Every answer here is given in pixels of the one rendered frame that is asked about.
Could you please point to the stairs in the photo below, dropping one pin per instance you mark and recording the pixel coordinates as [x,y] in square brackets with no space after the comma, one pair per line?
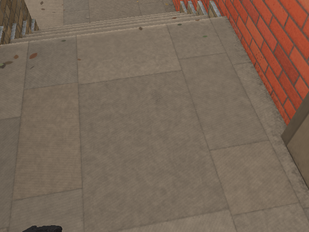
[107,25]

